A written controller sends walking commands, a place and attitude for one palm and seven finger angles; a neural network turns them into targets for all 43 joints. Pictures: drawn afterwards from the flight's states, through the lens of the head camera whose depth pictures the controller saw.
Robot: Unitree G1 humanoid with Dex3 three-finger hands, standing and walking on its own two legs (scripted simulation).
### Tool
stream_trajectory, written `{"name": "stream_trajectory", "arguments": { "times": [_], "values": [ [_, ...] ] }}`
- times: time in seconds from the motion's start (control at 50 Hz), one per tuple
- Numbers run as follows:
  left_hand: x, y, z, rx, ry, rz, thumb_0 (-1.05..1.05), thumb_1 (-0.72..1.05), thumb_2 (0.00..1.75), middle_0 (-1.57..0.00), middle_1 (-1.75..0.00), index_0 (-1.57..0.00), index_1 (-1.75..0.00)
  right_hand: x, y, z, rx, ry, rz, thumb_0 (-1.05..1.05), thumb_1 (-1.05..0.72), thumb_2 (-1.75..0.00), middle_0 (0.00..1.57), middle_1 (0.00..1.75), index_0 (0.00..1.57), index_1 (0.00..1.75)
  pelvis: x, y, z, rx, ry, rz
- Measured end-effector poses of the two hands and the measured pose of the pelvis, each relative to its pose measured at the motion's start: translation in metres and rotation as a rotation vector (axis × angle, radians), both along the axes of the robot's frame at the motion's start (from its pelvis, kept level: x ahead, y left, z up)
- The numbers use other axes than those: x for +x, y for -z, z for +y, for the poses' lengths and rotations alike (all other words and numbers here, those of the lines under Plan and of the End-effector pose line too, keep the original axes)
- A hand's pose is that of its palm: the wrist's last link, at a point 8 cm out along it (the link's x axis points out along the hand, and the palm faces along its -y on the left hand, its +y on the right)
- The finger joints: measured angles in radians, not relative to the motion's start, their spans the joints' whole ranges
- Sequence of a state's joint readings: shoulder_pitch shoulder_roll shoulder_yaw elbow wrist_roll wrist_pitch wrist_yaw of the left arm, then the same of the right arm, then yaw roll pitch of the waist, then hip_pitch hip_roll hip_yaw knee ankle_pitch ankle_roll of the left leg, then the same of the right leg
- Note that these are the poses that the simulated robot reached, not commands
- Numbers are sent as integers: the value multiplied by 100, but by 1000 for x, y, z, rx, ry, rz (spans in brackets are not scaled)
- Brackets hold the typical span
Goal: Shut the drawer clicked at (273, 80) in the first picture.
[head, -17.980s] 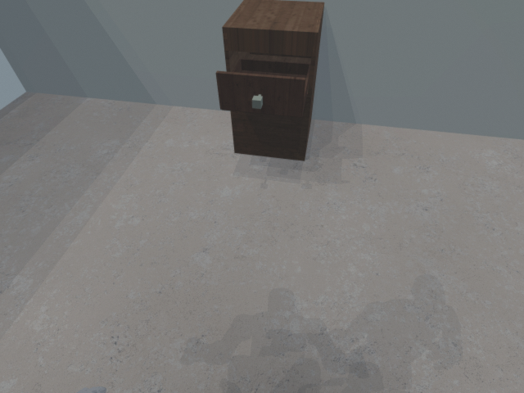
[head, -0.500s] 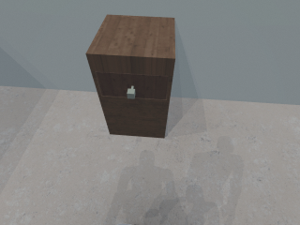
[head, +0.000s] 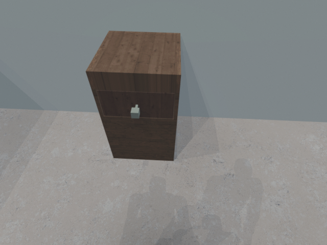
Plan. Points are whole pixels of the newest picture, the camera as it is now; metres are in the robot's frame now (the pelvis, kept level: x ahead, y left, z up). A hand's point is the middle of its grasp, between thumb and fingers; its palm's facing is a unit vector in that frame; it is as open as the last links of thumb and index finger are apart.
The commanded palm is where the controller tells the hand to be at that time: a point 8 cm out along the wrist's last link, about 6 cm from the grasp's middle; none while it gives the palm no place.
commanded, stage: let the arm hang, fingers relaxed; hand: left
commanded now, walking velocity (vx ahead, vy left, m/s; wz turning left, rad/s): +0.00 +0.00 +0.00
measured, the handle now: (135, 110) +0.78 +0.18 -0.23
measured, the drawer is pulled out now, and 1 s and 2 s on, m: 0.00 0.00 0.00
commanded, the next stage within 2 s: look to check the result in 0.04 s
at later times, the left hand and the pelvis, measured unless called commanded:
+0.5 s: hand out of the picture -0.03 +0.13 -0.17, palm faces +0.08 -0.98 -0.16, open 7.4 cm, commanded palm none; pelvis +0.01 -0.01 +0.00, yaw +0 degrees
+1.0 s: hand out of the picture -0.02 +0.13 -0.17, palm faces +0.07 -0.98 -0.17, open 7.4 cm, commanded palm none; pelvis +0.02 -0.02 +0.00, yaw +0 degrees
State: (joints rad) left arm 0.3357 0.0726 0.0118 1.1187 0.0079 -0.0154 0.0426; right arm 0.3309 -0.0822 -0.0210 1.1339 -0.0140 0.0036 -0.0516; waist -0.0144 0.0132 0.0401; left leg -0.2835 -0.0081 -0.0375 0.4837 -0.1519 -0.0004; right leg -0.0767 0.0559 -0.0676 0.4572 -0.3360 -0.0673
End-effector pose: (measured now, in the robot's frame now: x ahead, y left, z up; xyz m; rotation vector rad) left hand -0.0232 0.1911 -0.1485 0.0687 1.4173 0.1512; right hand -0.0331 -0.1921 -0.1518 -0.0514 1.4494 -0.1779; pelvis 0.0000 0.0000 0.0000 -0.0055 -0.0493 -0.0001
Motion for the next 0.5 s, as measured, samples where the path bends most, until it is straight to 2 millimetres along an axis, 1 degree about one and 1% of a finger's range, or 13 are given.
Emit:
{"name": "stream_trajectory", "arguments": {
  "times": [0.16,0.3,0.5],
  "values": [
    [-9,-4,4,29,-14,37,0,91,90,-20,-30,-20,-30,-1,1,-8,0,-7,25,1,-91,-90,20,30,20,30,3,0,-6,1,-4,0],
    [-17,-5,0,30,-24,71,0,91,90,-20,-30,-20,-29,4,1,-14,-6,-13,30,1,-91,-90,20,30,20,30,7,0,-9,2,-3,-2],
    [-15,-3,-10,12,-28,73,0,91,90,-20,-30,-20,-29,17,1,-18,-10,-23,9,1,-91,-90,20,30,20,30,10,0,-12,3,-2,-3]
  ]
}}
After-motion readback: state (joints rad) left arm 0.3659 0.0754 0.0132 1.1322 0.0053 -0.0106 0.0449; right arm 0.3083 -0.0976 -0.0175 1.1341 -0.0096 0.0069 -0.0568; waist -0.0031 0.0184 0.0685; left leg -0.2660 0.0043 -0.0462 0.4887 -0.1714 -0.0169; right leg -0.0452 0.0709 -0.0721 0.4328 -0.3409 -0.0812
